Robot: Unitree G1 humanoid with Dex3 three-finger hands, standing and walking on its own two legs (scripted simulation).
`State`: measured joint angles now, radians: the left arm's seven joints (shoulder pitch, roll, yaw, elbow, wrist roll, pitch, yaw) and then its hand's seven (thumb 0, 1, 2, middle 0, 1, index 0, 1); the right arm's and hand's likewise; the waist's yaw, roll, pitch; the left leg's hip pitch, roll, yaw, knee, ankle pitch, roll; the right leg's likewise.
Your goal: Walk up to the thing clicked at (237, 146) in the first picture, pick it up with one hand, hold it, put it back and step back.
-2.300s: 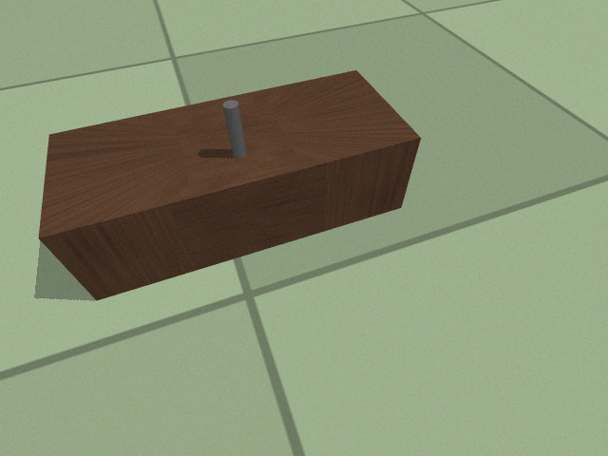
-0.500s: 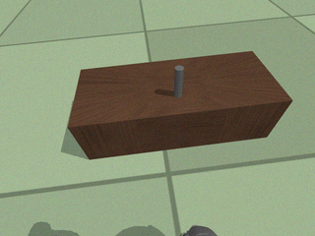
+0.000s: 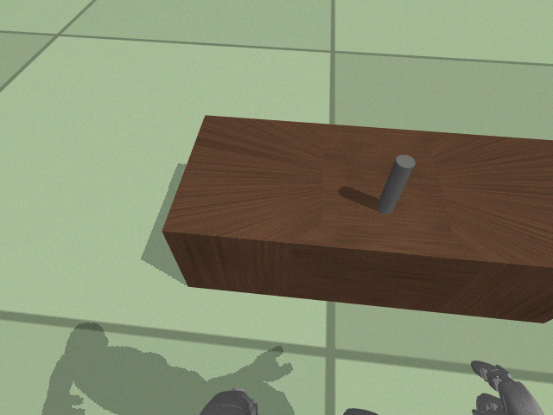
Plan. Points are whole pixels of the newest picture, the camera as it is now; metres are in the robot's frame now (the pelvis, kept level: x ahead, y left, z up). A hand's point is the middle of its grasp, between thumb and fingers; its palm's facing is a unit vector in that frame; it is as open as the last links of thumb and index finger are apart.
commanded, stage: walk up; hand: right
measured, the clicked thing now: (394, 186) +0.73 -0.30 -0.26
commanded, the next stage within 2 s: stand in 2.00 s
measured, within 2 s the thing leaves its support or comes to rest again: neither
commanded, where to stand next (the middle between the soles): +0.27 +0.00 m, yaw -2 degrees
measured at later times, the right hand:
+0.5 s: hand (466, 366) +0.22 -0.30 -0.14, palm faces -0.09 +0.94 -0.33, open 7.4 cm
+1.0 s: hand (418, 296) +0.34 -0.24 -0.13, palm faces -0.03 +0.94 -0.35, open 7.4 cm
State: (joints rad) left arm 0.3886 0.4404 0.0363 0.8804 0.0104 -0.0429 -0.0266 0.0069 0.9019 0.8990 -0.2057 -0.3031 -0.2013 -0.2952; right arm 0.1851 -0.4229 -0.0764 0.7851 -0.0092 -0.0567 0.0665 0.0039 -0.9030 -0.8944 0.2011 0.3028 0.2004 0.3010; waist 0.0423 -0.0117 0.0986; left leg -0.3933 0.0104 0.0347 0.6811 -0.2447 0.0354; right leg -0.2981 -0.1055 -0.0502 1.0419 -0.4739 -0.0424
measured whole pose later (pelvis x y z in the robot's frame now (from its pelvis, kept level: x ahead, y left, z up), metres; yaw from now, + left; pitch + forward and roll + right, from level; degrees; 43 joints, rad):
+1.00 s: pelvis +0.22 +0.01 +0.01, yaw -1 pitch -2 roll -1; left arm 0.18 0.39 -0.01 1.04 0.00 -0.02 -0.01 0.00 0.90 0.90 -0.21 -0.30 -0.20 -0.30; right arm 0.07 -0.35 0.01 0.99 0.00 -0.01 0.01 0.00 -0.90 -0.89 0.20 0.30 0.20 0.30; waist 0.01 0.00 0.08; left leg -0.35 0.06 0.04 0.64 -0.26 0.00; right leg -0.25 -0.03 -0.01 0.62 -0.34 0.03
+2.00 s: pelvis +0.24 +0.01 +0.03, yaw -3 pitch -2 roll +0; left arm 0.08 0.35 0.00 1.17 0.01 0.00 -0.01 0.00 0.90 0.90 -0.20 -0.30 -0.20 -0.30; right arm 0.06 -0.34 -0.01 1.16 -0.01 -0.01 0.01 0.00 -0.90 -0.89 0.20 0.30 0.20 0.30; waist -0.01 0.00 0.05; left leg -0.18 0.04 0.09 0.36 -0.15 0.00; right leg -0.10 -0.04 0.03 0.35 -0.22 0.04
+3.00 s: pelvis +0.25 +0.01 +0.03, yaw -2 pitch -2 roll +0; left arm 0.12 0.36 0.00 1.12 0.01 0.00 -0.01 0.00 0.90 0.90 -0.20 -0.30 -0.20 -0.30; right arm 0.08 -0.34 -0.01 1.14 -0.01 -0.01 0.01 0.00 -0.90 -0.89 0.20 0.30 0.20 0.30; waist -0.01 -0.01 0.06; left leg -0.16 0.04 0.08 0.34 -0.15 0.00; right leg -0.07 -0.05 0.01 0.31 -0.21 0.05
